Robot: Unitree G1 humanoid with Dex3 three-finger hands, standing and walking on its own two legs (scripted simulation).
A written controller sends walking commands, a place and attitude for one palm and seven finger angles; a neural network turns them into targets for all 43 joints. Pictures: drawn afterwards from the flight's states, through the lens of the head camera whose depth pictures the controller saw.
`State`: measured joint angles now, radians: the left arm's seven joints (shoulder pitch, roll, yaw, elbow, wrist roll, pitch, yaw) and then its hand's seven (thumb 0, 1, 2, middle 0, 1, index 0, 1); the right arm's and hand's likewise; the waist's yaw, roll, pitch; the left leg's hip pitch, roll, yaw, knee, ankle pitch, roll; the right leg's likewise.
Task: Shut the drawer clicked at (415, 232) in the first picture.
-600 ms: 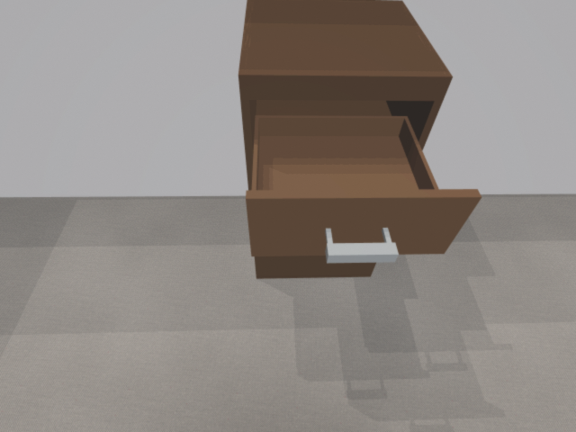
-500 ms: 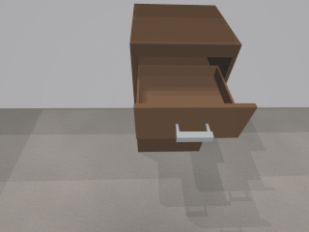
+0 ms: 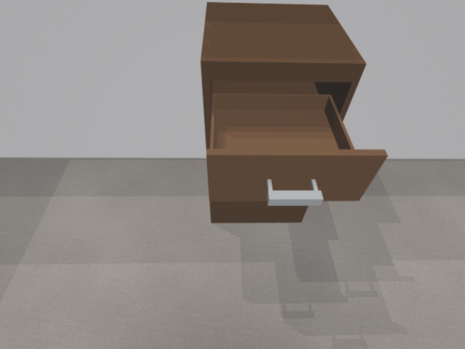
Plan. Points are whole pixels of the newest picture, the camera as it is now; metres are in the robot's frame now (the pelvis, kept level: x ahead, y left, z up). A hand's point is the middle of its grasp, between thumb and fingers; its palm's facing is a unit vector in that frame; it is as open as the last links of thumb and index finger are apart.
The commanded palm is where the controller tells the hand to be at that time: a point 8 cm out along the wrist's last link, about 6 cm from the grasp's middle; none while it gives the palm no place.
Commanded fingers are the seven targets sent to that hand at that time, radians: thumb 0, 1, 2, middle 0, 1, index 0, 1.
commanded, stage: stand and wait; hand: left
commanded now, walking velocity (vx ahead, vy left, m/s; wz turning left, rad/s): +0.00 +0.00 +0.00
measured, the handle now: (292, 190) +0.48 -0.12 -0.07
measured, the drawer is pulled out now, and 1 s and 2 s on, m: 0.30 0.30 0.30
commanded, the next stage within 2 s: look at it before walking up in 0.54 s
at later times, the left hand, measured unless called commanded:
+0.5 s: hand out of the picture +0.00 +0.15 -0.18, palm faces +0.01 -0.98 -0.18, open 7.3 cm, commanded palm none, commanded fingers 0.00 0.90 0.90 -0.20 -0.30 -0.20 -0.30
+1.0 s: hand out of the picture +0.01 +0.14 -0.17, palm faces +0.00 -0.98 -0.19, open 7.4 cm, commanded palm none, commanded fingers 0.00 0.90 0.90 -0.20 -0.30 -0.20 -0.30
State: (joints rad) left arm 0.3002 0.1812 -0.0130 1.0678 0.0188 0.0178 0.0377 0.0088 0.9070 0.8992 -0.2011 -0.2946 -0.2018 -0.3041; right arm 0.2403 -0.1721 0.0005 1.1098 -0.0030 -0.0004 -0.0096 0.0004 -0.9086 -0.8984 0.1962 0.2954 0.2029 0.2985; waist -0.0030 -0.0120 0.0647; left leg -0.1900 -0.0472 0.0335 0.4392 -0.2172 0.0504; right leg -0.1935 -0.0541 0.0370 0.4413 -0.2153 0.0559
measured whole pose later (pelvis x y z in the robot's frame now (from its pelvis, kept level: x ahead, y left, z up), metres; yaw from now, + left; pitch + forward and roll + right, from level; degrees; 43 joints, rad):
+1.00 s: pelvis +0.01 -0.02 +0.00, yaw +0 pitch -1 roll +0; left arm 0.28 0.14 -0.01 1.09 0.02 0.00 0.04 0.01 0.91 0.90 -0.20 -0.29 -0.20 -0.30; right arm 0.24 -0.15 0.00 1.14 0.00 -0.01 -0.02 0.00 -0.92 -0.90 0.20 0.30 0.20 0.30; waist 0.00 -0.01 0.06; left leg -0.18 -0.01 0.03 0.42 -0.22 0.01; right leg -0.19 -0.02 0.03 0.44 -0.23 0.02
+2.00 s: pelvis +0.00 -0.03 +0.00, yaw -22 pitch +1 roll +0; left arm 0.26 0.22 0.06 0.87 0.02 0.04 0.01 0.01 0.90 0.90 -0.20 -0.30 -0.21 -0.30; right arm 0.04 -0.23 -0.05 0.87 0.00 0.04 -0.03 0.00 -0.91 -0.90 0.20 0.30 0.20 0.30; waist 0.05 -0.01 0.10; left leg -0.39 0.02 -0.04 0.87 -0.43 -0.06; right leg -0.28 0.12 0.19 0.46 -0.18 -0.04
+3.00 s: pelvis -0.05 +0.01 -0.01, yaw -59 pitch +1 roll -1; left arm 0.22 0.21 0.05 0.87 0.02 0.05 0.00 0.01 0.90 0.90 -0.20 -0.30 -0.21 -0.30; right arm 0.15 -0.22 -0.05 0.90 -0.01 0.05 -0.02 0.00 -0.91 -0.90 0.20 0.30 0.20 0.30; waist 0.00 0.01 0.10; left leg -0.47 0.06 0.02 0.97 -0.42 -0.09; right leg -0.20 0.09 0.09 0.50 -0.30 -0.04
